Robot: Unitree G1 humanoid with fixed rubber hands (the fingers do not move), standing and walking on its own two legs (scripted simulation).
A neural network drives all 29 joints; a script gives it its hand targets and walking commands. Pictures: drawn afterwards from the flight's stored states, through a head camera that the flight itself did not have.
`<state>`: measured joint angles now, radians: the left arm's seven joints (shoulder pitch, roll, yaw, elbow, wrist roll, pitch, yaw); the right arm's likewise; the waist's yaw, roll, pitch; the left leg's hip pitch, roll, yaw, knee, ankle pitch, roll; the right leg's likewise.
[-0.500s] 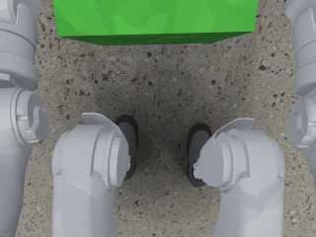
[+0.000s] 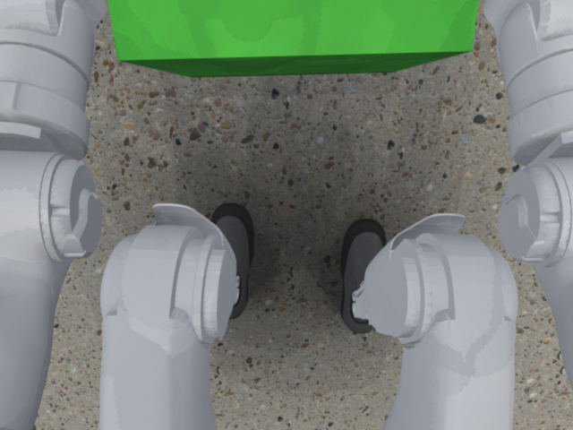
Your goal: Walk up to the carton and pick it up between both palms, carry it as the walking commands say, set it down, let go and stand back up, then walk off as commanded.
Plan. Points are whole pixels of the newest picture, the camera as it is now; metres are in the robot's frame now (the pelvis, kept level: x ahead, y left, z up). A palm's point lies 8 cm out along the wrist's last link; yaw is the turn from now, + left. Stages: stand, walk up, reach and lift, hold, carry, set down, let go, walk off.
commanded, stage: reach and lift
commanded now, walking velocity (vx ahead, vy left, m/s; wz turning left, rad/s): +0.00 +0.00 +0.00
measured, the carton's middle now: out of the picture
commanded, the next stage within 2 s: none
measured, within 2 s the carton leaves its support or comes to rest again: leaves its support in 0.98 s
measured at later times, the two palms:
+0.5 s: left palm out of the picture +0.55 +0.22 -0.17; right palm out of the picture +0.58 -0.16 -0.17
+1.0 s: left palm out of the picture +0.56 +0.22 -0.16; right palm out of the picture +0.57 -0.16 -0.16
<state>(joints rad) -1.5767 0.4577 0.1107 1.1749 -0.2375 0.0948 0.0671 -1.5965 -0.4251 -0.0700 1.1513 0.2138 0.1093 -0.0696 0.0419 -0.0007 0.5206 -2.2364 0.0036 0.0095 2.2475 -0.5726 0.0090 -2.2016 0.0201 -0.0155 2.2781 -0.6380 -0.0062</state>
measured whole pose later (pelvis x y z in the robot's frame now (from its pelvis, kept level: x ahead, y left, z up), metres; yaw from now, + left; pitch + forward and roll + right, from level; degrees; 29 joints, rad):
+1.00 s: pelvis +0.00 +0.00 +0.00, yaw +0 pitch +33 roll +0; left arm -1.51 0.45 0.10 1.03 -0.27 0.21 0.08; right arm -1.52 -0.41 -0.09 1.00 0.22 0.22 -0.08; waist 0.03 -0.01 0.48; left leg -2.24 -0.01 0.01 2.24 -0.58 0.00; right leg -2.21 0.05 0.00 2.27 -0.63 0.01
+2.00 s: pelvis +0.00 +0.00 +0.09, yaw +0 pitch +46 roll +0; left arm -1.25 0.27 0.40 0.75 0.03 0.39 0.00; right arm -1.26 -0.23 -0.38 0.72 -0.07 0.40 0.00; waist 0.03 -0.01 0.03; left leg -2.20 -0.06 -0.03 1.89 -0.50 -0.03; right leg -2.18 0.08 0.02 1.92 -0.55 0.02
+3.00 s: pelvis +0.02 +0.00 +0.21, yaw +0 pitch +45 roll -1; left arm -0.96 0.13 0.46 0.63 0.14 0.42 -0.03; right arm -0.98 -0.11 -0.44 0.62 -0.15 0.41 0.05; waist 0.02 -0.01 -0.17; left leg -1.83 -0.08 -0.06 1.47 -0.42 -0.03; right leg -1.81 0.09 0.05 1.49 -0.47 0.02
